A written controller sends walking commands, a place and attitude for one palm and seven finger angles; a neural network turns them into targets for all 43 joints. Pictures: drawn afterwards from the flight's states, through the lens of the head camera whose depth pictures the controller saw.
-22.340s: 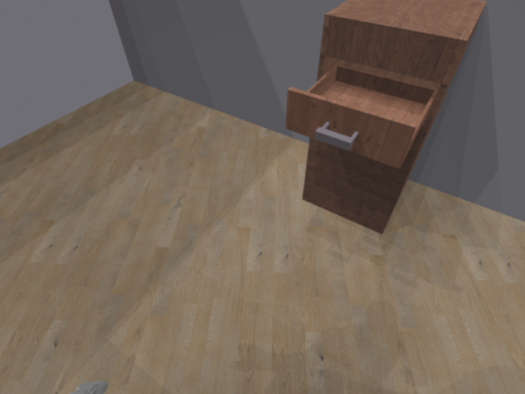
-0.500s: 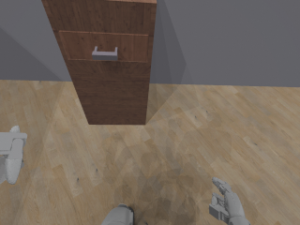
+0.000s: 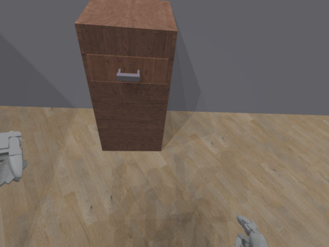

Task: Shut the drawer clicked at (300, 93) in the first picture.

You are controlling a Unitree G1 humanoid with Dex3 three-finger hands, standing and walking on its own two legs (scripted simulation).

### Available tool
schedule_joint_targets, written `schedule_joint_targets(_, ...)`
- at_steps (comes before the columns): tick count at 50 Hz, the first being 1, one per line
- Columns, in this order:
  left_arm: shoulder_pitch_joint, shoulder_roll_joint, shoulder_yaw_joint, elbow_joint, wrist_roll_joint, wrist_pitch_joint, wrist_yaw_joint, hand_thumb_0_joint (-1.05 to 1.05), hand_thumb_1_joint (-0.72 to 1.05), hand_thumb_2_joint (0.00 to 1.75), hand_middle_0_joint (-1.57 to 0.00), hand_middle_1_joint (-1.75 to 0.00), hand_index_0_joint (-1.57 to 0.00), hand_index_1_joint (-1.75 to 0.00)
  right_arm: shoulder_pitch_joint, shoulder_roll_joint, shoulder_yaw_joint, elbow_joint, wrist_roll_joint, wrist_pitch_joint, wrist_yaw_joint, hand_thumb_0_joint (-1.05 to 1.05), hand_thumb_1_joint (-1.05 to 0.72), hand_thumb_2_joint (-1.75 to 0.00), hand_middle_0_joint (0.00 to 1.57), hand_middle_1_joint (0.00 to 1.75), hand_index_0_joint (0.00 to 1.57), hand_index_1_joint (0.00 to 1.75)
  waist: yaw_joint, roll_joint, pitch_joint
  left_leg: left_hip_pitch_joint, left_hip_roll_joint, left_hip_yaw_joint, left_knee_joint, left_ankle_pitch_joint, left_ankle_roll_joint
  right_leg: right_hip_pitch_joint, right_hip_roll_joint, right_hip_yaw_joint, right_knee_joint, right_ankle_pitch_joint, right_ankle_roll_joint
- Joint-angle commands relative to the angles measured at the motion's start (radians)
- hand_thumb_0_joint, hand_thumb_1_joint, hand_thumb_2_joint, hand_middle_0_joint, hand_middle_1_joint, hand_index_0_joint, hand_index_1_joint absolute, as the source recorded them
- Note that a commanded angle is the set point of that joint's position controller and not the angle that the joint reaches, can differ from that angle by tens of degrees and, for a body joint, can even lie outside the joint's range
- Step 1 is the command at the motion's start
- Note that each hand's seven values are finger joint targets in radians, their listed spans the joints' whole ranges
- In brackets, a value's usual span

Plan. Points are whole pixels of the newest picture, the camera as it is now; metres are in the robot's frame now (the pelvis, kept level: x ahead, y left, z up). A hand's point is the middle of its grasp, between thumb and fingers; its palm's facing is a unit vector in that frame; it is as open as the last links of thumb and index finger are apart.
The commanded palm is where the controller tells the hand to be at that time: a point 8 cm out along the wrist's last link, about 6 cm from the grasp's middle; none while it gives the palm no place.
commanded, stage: stop stepping back and stand still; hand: left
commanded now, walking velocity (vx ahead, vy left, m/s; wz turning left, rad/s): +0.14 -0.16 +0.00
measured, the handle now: (128, 74) +0.89 +0.19 -0.08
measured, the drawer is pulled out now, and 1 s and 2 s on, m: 0.00 0.00 0.00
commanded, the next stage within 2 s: let the arm hang, fingers relaxed in 0.50 s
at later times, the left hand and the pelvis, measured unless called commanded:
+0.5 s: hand (5, 186) +0.17 +0.26 +0.18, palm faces +0.38 -0.79 -0.48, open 3.2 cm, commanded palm +0.10 +0.31 +0.18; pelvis -0.02 +0.02 -0.01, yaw +2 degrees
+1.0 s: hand out of the picture +0.01 +0.23 -0.17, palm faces +0.12 -0.96 -0.23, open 3.6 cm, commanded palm none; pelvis -0.02 +0.03 +0.00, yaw +5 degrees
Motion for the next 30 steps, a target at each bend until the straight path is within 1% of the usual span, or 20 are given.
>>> schedule_joint_targets(1, 0.177, 0.056, 0.025, -0.194, -0.022, -0.016, -0.001, 0.00, 0.90, 0.90, -1.40, -1.60, -1.40, -1.60, -0.111, -0.156, -0.064, -0.180, 0.001, -0.044, 0.002, 0.00, -0.90, -0.90, 0.20, 0.30, 0.20, 0.30, 0.036, 0.161, -0.111, -0.026, 0.165, -0.156, -0.398, -0.441, -0.113, 0.196, 0.044, -0.122, -0.193, -0.011, -0.006)
schedule_joint_targets(4, 0.166, 0.078, 0.017, -0.231, -0.015, 0.012, 0.003, 0.00, 0.90, 0.90, -1.40, -1.60, -1.40, -1.60, -0.135, -0.158, -0.060, -0.184, -0.008, -0.022, -0.007, 0.00, -0.90, -0.90, 0.20, 0.30, 0.20, 0.30, 0.037, 0.149, -0.092, -0.098, 0.124, -0.097, -0.238, -0.434, -0.118, 0.317, 0.031, -0.087, -0.473, -0.079, -0.043)
schedule_joint_targets(5, 0.155, 0.098, 0.026, -0.237, -0.008, 0.023, 0.006, 0.00, 0.90, 0.90, -1.40, -1.60, -1.40, -1.60, -0.123, -0.151, -0.058, -0.172, -0.006, -0.010, -0.010, 0.00, -0.90, -0.90, 0.20, 0.30, 0.20, 0.30, 0.035, -0.030, -0.076, -0.127, 0.062, -0.014, 0.021, -0.381, -0.094, 0.269, -0.077, 0.053, -0.616, -0.069, -0.090)
schedule_joint_targets(6, 0.112, 0.106, 0.027, -0.261, -0.011, 0.029, 0.005, 0.00, 0.90, 0.90, -1.40, -1.60, -1.40, -1.60, -0.112, -0.146, -0.067, -0.155, 0.008, -0.001, -0.011, 0.00, -0.90, -0.90, 0.20, 0.30, 0.20, 0.30, 0.026, -0.248, -0.050, -0.106, -0.002, 0.023, 0.419, -0.271, -0.074, 0.069, -0.312, 0.322, -0.756, -0.094, -0.175)
schedule_joint_targets(7, 0.028, 0.122, 0.041, -0.289, -0.018, 0.023, 0.005, 0.00, 0.90, 0.90, -1.40, -1.60, -1.40, -1.60, -0.124, -0.155, -0.073, -0.141, 0.009, 0.004, -0.013, 0.00, -0.90, -0.90, 0.20, 0.30, 0.20, 0.30, 0.020, -0.260, 0.019, -0.185, 0.011, -0.043, 0.638, -0.259, -0.057, -0.044, -0.422, 0.412, -0.797, -0.024, -0.235)
schedule_joint_targets(8, -0.033, 0.147, 0.087, -0.304, -0.014, 0.008, 0.014, 0.00, 0.90, 0.90, -1.40, -1.60, -1.40, -1.60, -0.118, -0.148, -0.066, -0.122, -0.007, 0.001, -0.009, 0.00, -0.90, -0.90, 0.20, 0.30, 0.20, 0.30, -0.001, -0.114, -0.008, -0.183, 0.041, -0.066, 0.683, -0.247, -0.057, -0.052, -0.436, 0.359, -0.762, 0.089, -0.245)
schedule_joint_targets(9, -0.102, 0.201, 0.120, -0.327, -0.010, -0.011, 0.018, 0.00, 0.90, 0.90, -1.40, -1.60, -1.40, -1.60, -0.108, -0.134, -0.056, -0.119, -0.015, -0.004, 0.002, 0.00, -0.90, -0.90, 0.20, 0.30, 0.20, 0.30, -0.018, -0.148, -0.066, -0.085, 0.111, -0.122, 0.608, -0.240, -0.059, -0.106, -0.441, 0.319, -0.685, -0.013, -0.215)
schedule_joint_targets(11, -0.075, 0.113, 0.057, -0.228, 0.003, -0.004, 0.020, 0.00, 0.90, 0.90, -1.40, -1.60, -1.40, -1.60, -0.133, -0.139, -0.077, -0.122, 0.000, -0.017, -0.011, 0.00, -0.90, -0.90, 0.20, 0.30, 0.20, 0.30, -0.007, -0.147, -0.014, 0.024, 0.095, -0.043, 0.390, -0.254, -0.027, -0.179, -0.344, 0.251, -0.693, -0.285, -0.150)
schedule_joint_targets(14, -0.062, 0.091, 0.031, -0.233, 0.006, -0.017, 0.026, 0.00, 0.90, 0.90, -1.40, -1.60, -1.40, -1.60, -0.155, -0.143, -0.050, -0.112, 0.002, -0.044, -0.035, 0.00, -0.90, -0.90, 0.20, 0.30, 0.20, 0.30, -0.007, 0.134, 0.051, 0.186, 0.059, 0.038, 0.035, -0.272, -0.013, -0.208, -0.233, 0.111, -0.484, -0.188, -0.102)
schedule_joint_targets(15, -0.069, 0.082, 0.026, -0.268, 0.002, -0.038, 0.026, 0.00, 0.90, 0.90, -1.40, -1.60, -1.40, -1.60, -0.135, -0.162, -0.047, -0.115, -0.001, -0.062, -0.036, 0.00, -0.90, -0.90, 0.20, 0.30, 0.20, 0.30, -0.004, 0.317, 0.048, 0.194, 0.151, -0.146, -0.128, -0.374, 0.035, -0.213, -0.150, 0.055, -0.293, -0.092, -0.053)
schedule_joint_targets(16, -0.085, 0.083, 0.029, -0.306, 0.017, -0.062, 0.030, 0.00, 0.90, 0.90, -1.40, -1.60, -1.40, -1.60, -0.118, -0.162, -0.045, -0.124, -0.001, -0.071, -0.027, 0.00, -0.90, -0.90, 0.20, 0.30, 0.20, 0.30, -0.003, 0.491, 0.046, 0.235, 0.313, -0.437, -0.216, -0.381, 0.109, -0.311, -0.065, -0.015, -0.092, -0.065, 0.008)
schedule_joint_targets(17, -0.092, 0.101, 0.042, -0.323, 0.030, -0.082, 0.028, 0.00, 0.90, 0.90, -1.40, -1.60, -1.40, -1.60, -0.103, -0.145, -0.042, -0.122, -0.006, -0.079, -0.018, 0.00, -0.90, -0.90, 0.20, 0.30, 0.20, 0.30, -0.008, 0.426, 0.056, 0.208, 0.380, -0.529, -0.247, -0.241, 0.165, -0.323, -0.063, 0.027, 0.059, -0.055, 0.026)
schedule_joint_targets(19, -0.029, 0.139, 0.088, -0.281, 0.019, -0.081, 0.011, 0.00, 0.90, 0.90, -1.40, -1.60, -1.40, -1.60, -0.100, -0.138, -0.053, -0.112, -0.007, -0.090, -0.002, 0.00, -0.90, -0.90, 0.20, 0.30, 0.20, 0.30, 0.002, 0.178, 0.018, 0.127, 0.381, -0.504, -0.211, -0.144, 0.169, -0.242, -0.107, 0.074, 0.062, -0.027, 0.023)
schedule_joint_targets(21, 0.076, 0.104, 0.082, -0.266, 0.009, -0.064, 0.010, 0.00, 0.90, 0.90, -1.40, -1.60, -1.40, -1.60, -0.101, -0.155, -0.063, -0.125, 0.008, -0.083, 0.015, 0.00, -0.90, -0.90, 0.20, 0.30, 0.20, 0.30, 0.019, 0.144, -0.032, 0.040, 0.310, -0.275, -0.154, -0.081, 0.110, -0.033, -0.093, 0.022, -0.141, 0.032, 0.034)
schedule_joint_targets(24, 0.183, 0.101, 0.095, -0.225, 0.008, -0.051, 0.014, 0.00, 0.90, 0.90, -1.40, -1.60, -1.40, -1.60, -0.125, -0.162, -0.067, -0.160, 0.016, -0.057, 0.018, 0.00, -0.90, -0.90, 0.20, 0.30, 0.20, 0.30, 0.028, 0.174, -0.056, -0.178, 0.187, -0.070, -0.068, -0.390, 0.026, 0.250, -0.067, -0.031, -0.354, 0.130, 0.029)
schedule_joint_targets(25, 0.177, 0.113, 0.105, -0.204, 0.009, -0.052, 0.016, 0.00, 0.90, 0.90, -1.40, -1.60, -1.40, -1.60, -0.133, -0.153, -0.068, -0.169, 0.015, -0.043, 0.017, 0.00, -0.90, -0.90, 0.20, 0.30, 0.20, 0.30, 0.027, 0.068, -0.025, -0.236, 0.125, -0.028, 0.054, -0.437, -0.002, 0.238, -0.118, 0.077, -0.465, 0.052, 0.001)
schedule_joint_targets(26, 0.157, 0.128, 0.115, -0.187, 0.007, -0.045, 0.017, 0.00, 0.90, 0.90, -1.40, -1.60, -1.40, -1.60, -0.139, -0.146, -0.073, -0.171, 0.013, -0.031, 0.016, 0.00, -0.90, -0.90, 0.20, 0.30, 0.20, 0.30, 0.026, -0.129, 0.007, -0.228, 0.041, 0.007, 0.280, -0.413, -0.032, 0.109, -0.247, 0.336, -0.654, -0.137, -0.062)
schedule_joint_targets(27, 0.112, 0.144, 0.119, -0.198, -0.001, -0.041, 0.022, 0.00, 0.90, 0.90, -1.40, -1.60, -1.40, -1.60, -0.131, -0.142, -0.072, -0.162, 0.011, -0.028, 0.011, 0.00, -0.90, -0.90, 0.20, 0.30, 0.20, 0.30, 0.016, -0.209, 0.005, -0.197, 0.024, -0.001, 0.429, -0.342, -0.039, 0.043, -0.380, 0.484, -0.761, -0.142, -0.116)
schedule_joint_targets(29, 0.049, 0.145, 0.130, -0.192, 0.004, -0.054, 0.029, 0.00, 0.90, 0.90, -1.40, -1.60, -1.40, -1.60, -0.103, -0.143, -0.071, -0.123, 0.010, -0.037, 0.013, 0.00, -0.90, -0.90, 0.20, 0.30, 0.20, 0.30, 0.004, -0.137, -0.057, -0.130, 0.055, -0.038, 0.474, -0.309, -0.037, 0.052, -0.376, 0.409, -0.716, 0.008, -0.130)
schedule_joint_targets(30, -0.083, -0.060, -0.253, 0.607, 0.112, 0.111, -0.096, 0.00, 0.90, 0.90, -1.40, -1.60, -1.40, -1.60, -0.092, -0.257, -0.121, 0.085, 0.005, -0.046, 0.110, 0.00, -0.90, -0.90, 0.20, 0.30, 0.20, 0.30, -0.028, -0.033, -0.027, -0.240, 0.140, -0.037, 0.555, -0.385, -0.037, 0.003, -0.459, 0.161, -0.463, 0.526, -0.134)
